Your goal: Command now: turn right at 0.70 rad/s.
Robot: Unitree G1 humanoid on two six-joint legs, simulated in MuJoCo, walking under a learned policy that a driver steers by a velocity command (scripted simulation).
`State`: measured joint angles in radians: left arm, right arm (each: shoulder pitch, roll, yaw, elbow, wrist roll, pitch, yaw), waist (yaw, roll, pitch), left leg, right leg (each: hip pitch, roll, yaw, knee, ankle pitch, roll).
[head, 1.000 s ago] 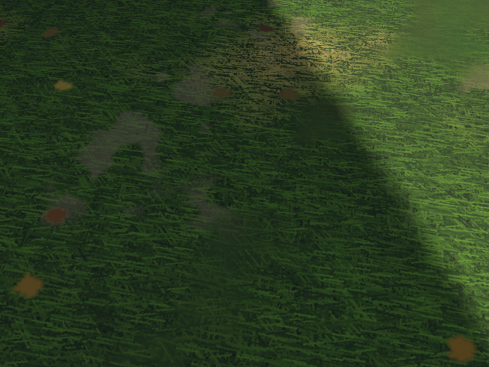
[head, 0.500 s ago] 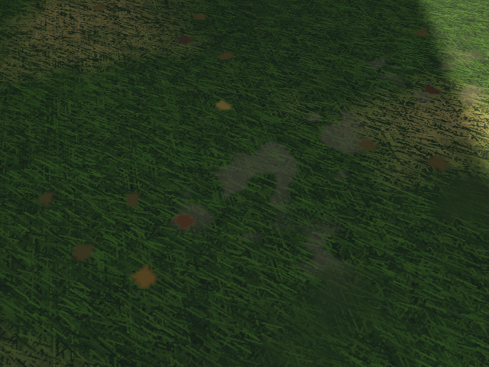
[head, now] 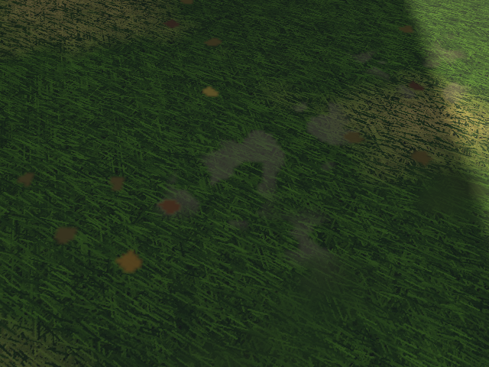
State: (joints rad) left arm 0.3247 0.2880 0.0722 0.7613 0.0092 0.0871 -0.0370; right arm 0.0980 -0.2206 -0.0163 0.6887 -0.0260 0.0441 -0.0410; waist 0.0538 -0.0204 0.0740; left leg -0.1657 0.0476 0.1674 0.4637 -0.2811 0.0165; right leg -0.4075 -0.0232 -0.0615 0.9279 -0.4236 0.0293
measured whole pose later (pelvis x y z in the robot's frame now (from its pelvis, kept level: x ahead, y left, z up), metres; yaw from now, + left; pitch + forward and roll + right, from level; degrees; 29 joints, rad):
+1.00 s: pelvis +0.02 +0.00 +0.00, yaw +8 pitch +1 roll -1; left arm 0.13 0.33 0.05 0.69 0.02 0.05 0.01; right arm 0.26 -0.33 -0.08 0.70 0.00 0.06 0.00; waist -0.01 -0.03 0.08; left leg -0.19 -0.13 -0.19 0.43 -0.24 0.09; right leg -0.53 0.00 0.08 1.00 -0.37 0.07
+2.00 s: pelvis +0.21 -0.06 +0.00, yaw -17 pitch +4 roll -1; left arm 0.02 0.29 0.02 0.65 0.04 -0.01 -0.08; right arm 0.56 -0.27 -0.03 0.87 -0.02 -0.07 0.01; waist -0.15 -0.02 -0.05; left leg 0.04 0.02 -0.08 0.23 -0.35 0.01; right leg -0.54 -0.02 0.02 0.65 -0.22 0.02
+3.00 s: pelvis +1.06 -0.09 -0.03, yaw +7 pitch +0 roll +0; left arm 0.21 0.30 0.03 0.77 0.02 -0.05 -0.03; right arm 0.37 -0.30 -0.04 0.87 -0.04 -0.08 -0.03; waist 0.02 0.00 0.05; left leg -0.01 -0.11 0.05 1.08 -0.35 0.02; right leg -0.49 0.12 -0.11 0.61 -0.16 -0.17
